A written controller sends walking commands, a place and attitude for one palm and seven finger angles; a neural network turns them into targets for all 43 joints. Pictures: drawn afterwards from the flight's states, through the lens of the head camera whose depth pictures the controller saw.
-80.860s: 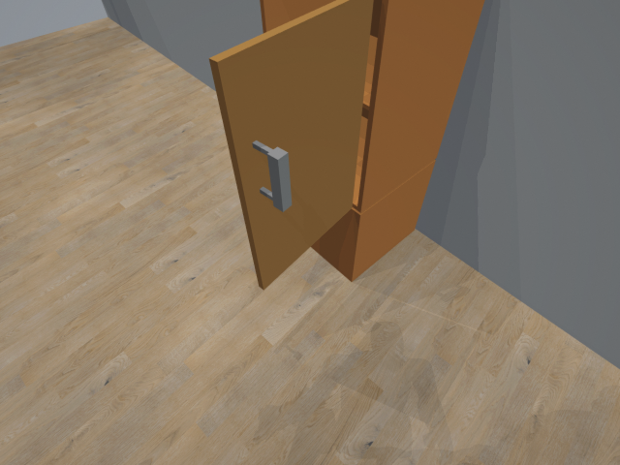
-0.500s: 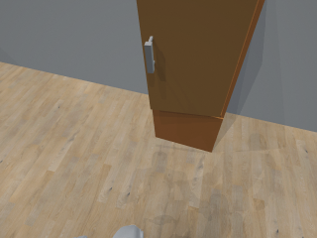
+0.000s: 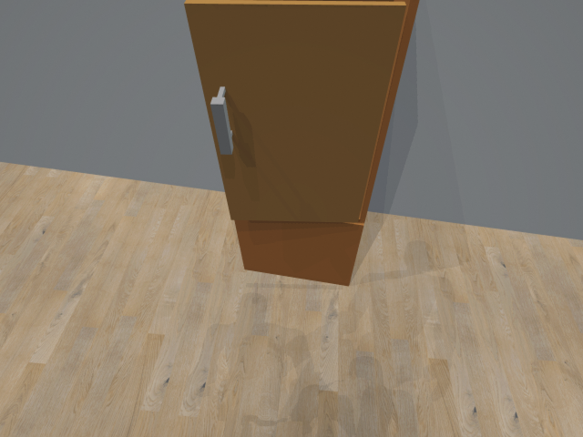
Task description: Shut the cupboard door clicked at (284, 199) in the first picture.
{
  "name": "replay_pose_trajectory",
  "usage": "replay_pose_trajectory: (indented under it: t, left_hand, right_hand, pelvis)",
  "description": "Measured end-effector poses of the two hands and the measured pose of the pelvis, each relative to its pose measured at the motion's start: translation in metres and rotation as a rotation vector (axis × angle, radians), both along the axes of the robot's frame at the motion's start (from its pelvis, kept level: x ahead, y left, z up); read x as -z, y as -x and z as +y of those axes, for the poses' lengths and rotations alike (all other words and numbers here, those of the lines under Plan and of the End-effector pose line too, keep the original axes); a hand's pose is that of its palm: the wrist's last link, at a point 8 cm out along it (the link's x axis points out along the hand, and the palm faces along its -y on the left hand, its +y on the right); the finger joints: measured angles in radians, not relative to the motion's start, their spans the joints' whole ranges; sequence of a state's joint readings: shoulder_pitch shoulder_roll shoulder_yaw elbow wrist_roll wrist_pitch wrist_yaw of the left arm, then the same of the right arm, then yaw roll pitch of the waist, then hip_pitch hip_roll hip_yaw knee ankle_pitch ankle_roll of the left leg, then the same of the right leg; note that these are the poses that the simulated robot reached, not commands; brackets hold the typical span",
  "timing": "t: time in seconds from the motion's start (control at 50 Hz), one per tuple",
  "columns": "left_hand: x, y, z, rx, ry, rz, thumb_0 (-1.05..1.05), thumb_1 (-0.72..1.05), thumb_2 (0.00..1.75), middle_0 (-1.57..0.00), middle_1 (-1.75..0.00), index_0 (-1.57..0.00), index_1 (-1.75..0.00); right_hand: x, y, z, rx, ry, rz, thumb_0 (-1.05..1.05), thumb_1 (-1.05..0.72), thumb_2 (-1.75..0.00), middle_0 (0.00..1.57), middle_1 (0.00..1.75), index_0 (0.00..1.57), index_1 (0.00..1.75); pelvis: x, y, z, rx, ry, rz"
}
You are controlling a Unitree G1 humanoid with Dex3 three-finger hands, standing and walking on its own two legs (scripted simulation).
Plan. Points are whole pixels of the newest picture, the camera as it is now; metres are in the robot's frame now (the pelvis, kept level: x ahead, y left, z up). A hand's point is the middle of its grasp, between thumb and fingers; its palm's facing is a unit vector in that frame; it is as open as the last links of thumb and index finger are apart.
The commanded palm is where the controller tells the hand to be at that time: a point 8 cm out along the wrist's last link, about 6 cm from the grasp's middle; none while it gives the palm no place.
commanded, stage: take the last steps up to it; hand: left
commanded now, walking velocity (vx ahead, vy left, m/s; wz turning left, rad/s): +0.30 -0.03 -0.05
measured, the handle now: (224, 120) +0.71 +0.17 +0.03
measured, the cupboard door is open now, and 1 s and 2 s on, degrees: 9 9 9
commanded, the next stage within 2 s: come to a stop and stand still in 0.56 s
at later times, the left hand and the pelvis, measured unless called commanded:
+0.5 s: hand out of the picture +0.10 +0.16 -0.20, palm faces +0.07 -0.99 -0.15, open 7.4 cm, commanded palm none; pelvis +0.16 -0.01 -0.02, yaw +0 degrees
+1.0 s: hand (223, 333) +0.32 +0.14 -0.17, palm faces +0.10 -0.97 -0.23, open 7.3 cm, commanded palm none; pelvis +0.26 -0.04 +0.00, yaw +2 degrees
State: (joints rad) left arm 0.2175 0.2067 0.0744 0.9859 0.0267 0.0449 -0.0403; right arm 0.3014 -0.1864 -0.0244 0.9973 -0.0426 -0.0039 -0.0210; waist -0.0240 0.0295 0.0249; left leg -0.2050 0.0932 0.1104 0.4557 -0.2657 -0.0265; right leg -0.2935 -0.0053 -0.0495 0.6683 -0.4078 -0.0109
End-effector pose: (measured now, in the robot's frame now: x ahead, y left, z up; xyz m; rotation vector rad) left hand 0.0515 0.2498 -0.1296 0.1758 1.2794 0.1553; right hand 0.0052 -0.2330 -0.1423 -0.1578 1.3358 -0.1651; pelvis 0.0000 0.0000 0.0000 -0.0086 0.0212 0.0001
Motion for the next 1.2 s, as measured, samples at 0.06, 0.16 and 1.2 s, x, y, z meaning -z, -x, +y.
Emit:
replay_pose_trajectory:
  t: [0.06,0.16,1.2]
  left_hand:
    - [0.003,-0.015,-0.013,0.008,-0.022,-0.043,0.0,0.91,0.9,-0.2,-0.3,-0.2,-0.3]
    - [-0.002,-0.012,-0.035,-0.041,-0.015,-0.028,0.0,0.91,0.9,-0.2,-0.3,-0.2,-0.3]
    - [0.03,-0.225,0.0,-0.115,-0.005,0.051,0.0,0.91,0.9,-0.21,-0.3,-0.2,-0.3]
  right_hand:
    - [0.015,0.011,-0.017,0.033,-0.015,0.055,0.0,-0.91,-0.9,0.21,0.3,0.2,0.3]
    - [0.01,-0.011,-0.035,0.021,-0.016,0.093,0.01,-0.91,-0.9,0.21,0.3,0.2,0.3]
    - [-0.011,-0.344,-0.01,-0.11,0.076,-0.122,0.0,-0.91,-0.9,0.2,0.3,0.2,0.3]
  pelvis:
    - [0.01,-0.011,-0.013,0.005,-0.013,-0.01]
    - [0.002,-0.036,-0.022,-0.012,-0.011,-0.022]
    - [0.011,-0.253,0.002,-0.045,0.001,-0.025]
